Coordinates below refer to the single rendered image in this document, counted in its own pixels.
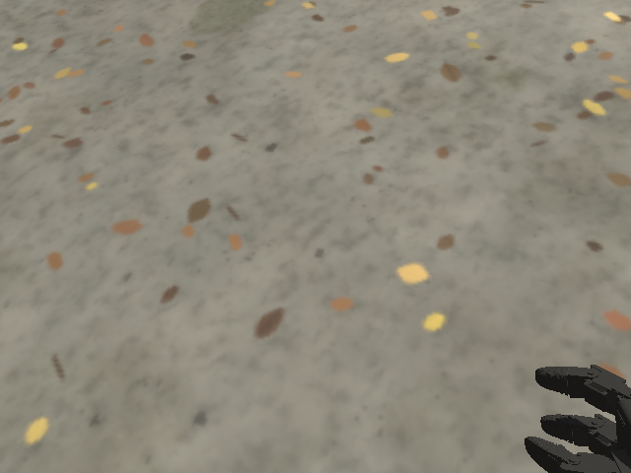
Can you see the robot right hand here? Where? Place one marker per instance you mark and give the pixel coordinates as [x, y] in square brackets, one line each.
[610, 442]

